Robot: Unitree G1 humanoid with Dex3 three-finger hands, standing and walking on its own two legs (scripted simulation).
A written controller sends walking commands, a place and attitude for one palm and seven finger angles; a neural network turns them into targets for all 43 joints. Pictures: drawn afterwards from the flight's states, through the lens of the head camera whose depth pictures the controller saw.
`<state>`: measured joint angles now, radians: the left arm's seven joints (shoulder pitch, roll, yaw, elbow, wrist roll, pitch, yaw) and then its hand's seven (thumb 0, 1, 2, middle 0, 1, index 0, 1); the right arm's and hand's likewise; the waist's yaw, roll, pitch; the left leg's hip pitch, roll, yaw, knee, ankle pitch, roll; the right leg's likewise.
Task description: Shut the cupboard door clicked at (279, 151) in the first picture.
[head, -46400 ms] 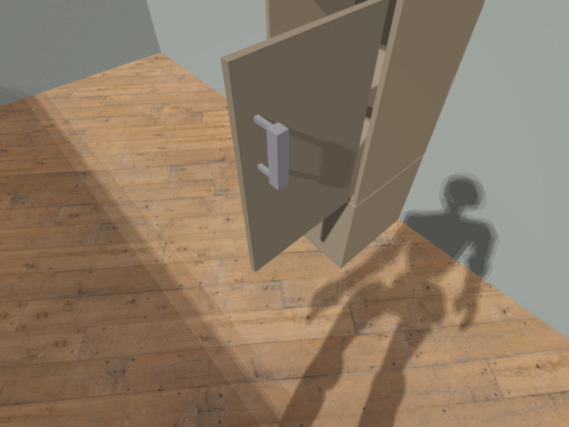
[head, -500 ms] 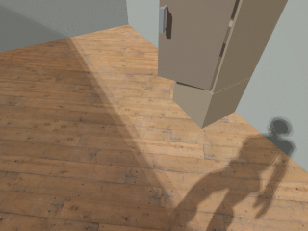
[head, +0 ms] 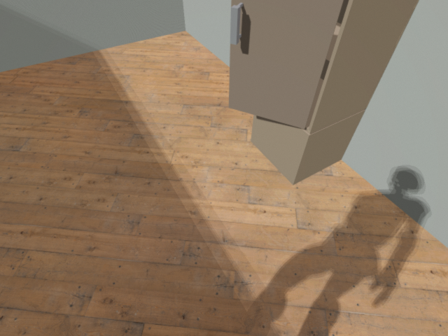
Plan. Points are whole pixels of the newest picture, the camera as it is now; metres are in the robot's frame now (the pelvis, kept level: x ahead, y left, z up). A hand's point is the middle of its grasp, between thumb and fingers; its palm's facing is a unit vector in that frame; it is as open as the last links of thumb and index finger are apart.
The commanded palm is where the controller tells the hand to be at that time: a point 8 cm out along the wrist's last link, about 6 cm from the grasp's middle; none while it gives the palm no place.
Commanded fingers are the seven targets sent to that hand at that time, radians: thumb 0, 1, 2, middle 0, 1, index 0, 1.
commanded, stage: look to check the result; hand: left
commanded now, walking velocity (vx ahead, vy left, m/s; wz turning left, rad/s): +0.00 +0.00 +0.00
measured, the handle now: (237, 23) +1.15 +0.00 +0.07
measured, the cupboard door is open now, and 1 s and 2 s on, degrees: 34 34 34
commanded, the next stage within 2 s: walk to a spot facing it in 0.42 s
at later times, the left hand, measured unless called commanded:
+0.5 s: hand out of the picture +0.05 +0.19 -0.17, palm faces +0.00 -0.97 -0.25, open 7.4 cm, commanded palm none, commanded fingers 0.00 0.90 0.90 -0.20 -0.30 -0.20 -0.30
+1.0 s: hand out of the picture +0.05 +0.23 -0.20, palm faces +0.19 -0.97 -0.17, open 7.4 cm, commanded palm none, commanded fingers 0.00 0.90 0.90 -0.20 -0.30 -0.20 -0.30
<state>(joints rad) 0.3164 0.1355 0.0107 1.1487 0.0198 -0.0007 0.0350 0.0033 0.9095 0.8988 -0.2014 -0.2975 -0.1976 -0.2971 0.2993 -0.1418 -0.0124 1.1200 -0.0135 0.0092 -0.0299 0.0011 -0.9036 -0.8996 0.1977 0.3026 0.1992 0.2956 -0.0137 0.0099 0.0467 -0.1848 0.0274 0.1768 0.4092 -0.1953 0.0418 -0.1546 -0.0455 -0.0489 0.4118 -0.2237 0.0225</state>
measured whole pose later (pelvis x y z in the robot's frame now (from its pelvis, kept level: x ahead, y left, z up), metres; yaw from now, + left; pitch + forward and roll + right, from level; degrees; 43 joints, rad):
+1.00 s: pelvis +0.09 +0.05 -0.02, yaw +11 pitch +0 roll +0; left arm 0.30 0.20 0.07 1.08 0.03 0.03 -0.02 0.01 0.91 0.90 -0.20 -0.30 -0.20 -0.30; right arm 0.31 -0.17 -0.03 0.99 -0.03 -0.03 -0.01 0.00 -0.90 -0.90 0.20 0.30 0.20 0.30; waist -0.03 -0.04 0.10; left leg -0.31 0.00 0.13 0.65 -0.34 0.07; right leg -0.35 -0.11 -0.06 1.08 -0.43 0.01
